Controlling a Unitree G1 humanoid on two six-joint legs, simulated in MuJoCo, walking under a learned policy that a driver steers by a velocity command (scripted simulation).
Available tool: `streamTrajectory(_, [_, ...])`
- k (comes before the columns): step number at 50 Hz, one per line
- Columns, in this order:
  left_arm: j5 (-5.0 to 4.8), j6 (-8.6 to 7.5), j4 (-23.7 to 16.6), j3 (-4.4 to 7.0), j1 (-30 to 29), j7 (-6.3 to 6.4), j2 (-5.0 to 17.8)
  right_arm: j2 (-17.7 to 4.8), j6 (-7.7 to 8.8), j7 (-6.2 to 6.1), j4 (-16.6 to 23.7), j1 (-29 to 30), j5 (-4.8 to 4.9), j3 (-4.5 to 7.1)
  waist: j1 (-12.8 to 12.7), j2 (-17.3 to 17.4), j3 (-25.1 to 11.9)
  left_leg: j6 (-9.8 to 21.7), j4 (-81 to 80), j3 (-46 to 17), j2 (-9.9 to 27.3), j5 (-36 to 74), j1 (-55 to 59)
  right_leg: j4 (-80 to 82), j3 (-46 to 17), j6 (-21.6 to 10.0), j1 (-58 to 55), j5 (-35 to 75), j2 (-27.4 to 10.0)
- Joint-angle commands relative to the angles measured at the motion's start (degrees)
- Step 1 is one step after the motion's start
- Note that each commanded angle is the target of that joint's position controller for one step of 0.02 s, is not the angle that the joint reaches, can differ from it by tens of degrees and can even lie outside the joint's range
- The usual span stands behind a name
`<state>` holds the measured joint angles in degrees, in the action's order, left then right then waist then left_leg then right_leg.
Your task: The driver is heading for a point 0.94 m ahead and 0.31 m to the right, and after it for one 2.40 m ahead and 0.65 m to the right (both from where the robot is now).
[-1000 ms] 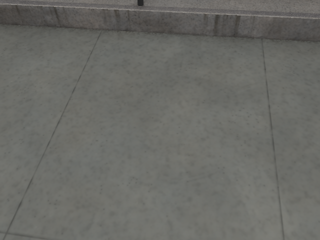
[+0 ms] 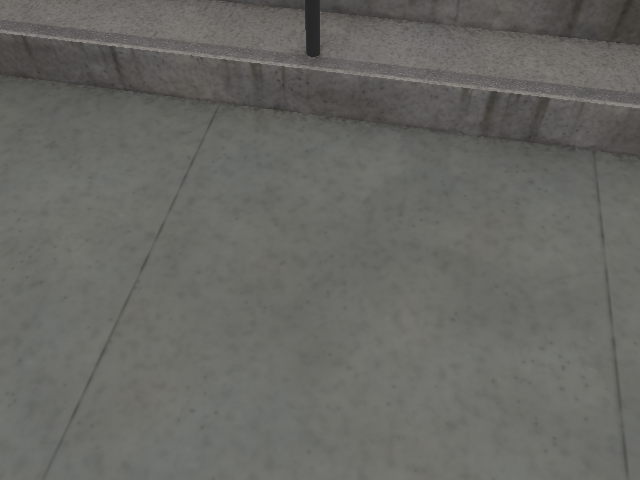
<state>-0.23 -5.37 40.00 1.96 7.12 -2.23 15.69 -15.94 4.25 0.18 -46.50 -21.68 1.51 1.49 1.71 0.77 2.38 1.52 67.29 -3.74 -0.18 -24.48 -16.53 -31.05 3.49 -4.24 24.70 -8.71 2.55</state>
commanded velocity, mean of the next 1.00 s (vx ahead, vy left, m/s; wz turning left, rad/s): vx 0.50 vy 0.00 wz -0.29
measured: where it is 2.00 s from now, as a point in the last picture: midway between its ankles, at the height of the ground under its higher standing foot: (433, 270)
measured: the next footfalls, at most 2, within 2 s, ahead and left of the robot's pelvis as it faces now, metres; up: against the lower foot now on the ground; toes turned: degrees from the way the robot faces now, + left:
left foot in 0.44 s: +0.40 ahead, +0.15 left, +0.00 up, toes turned -3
right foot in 0.96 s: +0.62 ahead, -0.16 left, +0.00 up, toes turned -23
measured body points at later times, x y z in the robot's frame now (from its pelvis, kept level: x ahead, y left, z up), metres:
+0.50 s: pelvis +0.27 +0.05 +0.00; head +0.31 +0.06 +0.45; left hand +0.28 +0.33 -0.13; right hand +0.47 -0.20 -0.07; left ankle +0.36 +0.15 -0.73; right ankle +0.10 -0.08 -0.68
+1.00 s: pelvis +0.51 -0.03 -0.01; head +0.54 -0.06 +0.43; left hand +0.79 +0.13 -0.09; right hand +0.45 -0.32 -0.14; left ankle +0.38 +0.16 -0.69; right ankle +0.58 -0.14 -0.73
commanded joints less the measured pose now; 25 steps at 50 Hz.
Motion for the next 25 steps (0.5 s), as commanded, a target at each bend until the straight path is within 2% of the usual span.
streamTrajectory(1, [0.94,-0.50,-1.29,1.84,6.20,0.25,5.95,-7.23,1.39,-0.31,5.96,2.68,-0.54,2.08,-1.94,-2.48,-5.83,0.02,2.73,-2.02,6.96,6.45,-18.88,17.36,-22.58,-10.56,-19.29,7.42,-16.47])
streamTrajectory(3, [0.58,-1.29,-0.59,1.99,5.76,-0.03,5.82,-4.85,0.11,-0.48,5.00,0.14,-0.64,1.74,-0.19,-3.95,-5.40,-0.76,-0.21,-1.33,7.66,7.95,-15.49,20.65,-18.81,-11.47,-14.80,9.56,-15.09])
streamTrajectory(5, [0.21,-1.80,0.66,2.28,6.38,0.08,6.78,-4.13,-0.62,-0.75,5.63,2.04,-1.16,1.64,0.09,-3.95,-3.12,-1.75,-4.13,-0.65,8.31,10.49,-16.99,22.85,-15.40,-11.76,-12.16,11.10,-14.62])
streamTrajectory(7, [0.13,-1.60,1.70,2.51,7.93,0.60,7.62,-3.96,-0.55,-0.92,7.14,6.56,-1.60,1.59,-1.01,-3.54,-1.31,-2.60,-9.64,-0.36,8.84,16.29,-20.65,23.98,-13.27,-11.39,-12.98,11.91,-14.06])
streamTrajectory(11, [-0.37,-0.64,3.12,2.60,11.01,1.28,8.80,-2.51,0.46,-0.19,8.99,14.59,-1.33,1.10,-4.14,-3.20,0.08,-2.39,-24.64,1.29,7.44,28.24,-20.58,23.89,-8.83,-8.58,-15.80,11.29,-11.93])
streamTrajectory(13, [-0.68,-0.25,4.19,2.68,13.25,1.34,9.69,-2.19,0.85,0.42,10.07,18.40,-0.99,0.92,-5.90,-3.29,0.70,-2.28,-29.76,2.42,6.26,30.26,-19.60,23.27,-8.44,-8.18,-17.69,9.96,-12.45])
streamTrajectory(16, [-1.01,0.73,5.90,2.67,16.48,1.47,9.98,-2.70,1.45,1.43,12.34,23.67,-0.61,1.06,-7.51,-3.29,1.98,-1.66,-34.49,2.36,4.91,27.46,-20.44,20.53,-10.93,-8.21,-22.27,9.87,-14.61])
streamTrajectory(19, [-1.20,1.75,6.40,3.10,16.15,2.13,11.14,-4.51,2.33,2.17,12.88,22.62,-0.60,1.75,-5.32,-4.82,0.97,-0.18,-38.64,1.79,3.36,21.66,-16.53,16.12,-14.20,-6.88,-25.73,12.51,-16.54])
streamTrajectory(20, [-1.23,2.01,6.31,3.27,15.20,2.30,11.66,-5.38,2.58,2.12,12.23,19.90,-0.67,2.19,-3.47,-5.53,-0.38,0.48,-39.82,2.59,2.35,20.24,-11.87,13.48,-14.53,-6.22,-25.45,15.97,-16.30])
streamTrajectory(21, [-1.10,2.18,6.09,3.04,14.00,2.38,11.28,-7.01,2.74,1.76,10.47,13.73,-0.81,3.18,0.11,-5.09,-3.95,1.78,-42.23,3.93,1.03,20.86,-2.38,6.87,-12.93,-4.87,-23.72,22.45,-13.84])
streamTrajectory(22, [-0.36,1.97,5.28,2.03,13.64,2.34,8.67,-10.25,2.78,1.10,8.52,4.56,-1.47,4.49,4.14,-3.54,-11.59,4.38,-39.90,0.69,5.29,22.92,13.23,-5.50,-10.62,-2.81,-16.82,19.80,-10.44])
streamTrajectory(23, [0.16,1.13,3.13,0.25,17.26,2.24,2.85,-15.95,2.43,0.45,7.87,-3.45,-2.85,5.90,5.02,7.78,-21.43,10.84,-39.24,-18.62,20.15,20.83,36.38,-27.10,-5.82,1.32,3.74,-0.29,-2.55])
streamTrajectory(24, [-1.34,0.29,3.42,0.06,19.91,2.13,2.87,-13.47,1.89,0.65,7.10,-5.31,-2.57,5.41,4.56,16.29,-26.54,15.20,-46.59,-35.97,25.88,11.92,40.76,-38.47,-10.19,2.43,14.69,-25.01,0.22])
streamTrajectory(25, [-2.72,0.22,3.30,1.74,16.22,2.15,8.75,-9.12,1.71,0.58,7.39,-2.08,-2.00,4.14,4.88,9.80,-17.63,12.66,-48.39,-29.67,23.85,7.29,33.86,-43.13,-12.42,2.40,19.11,-21.95,-3.12])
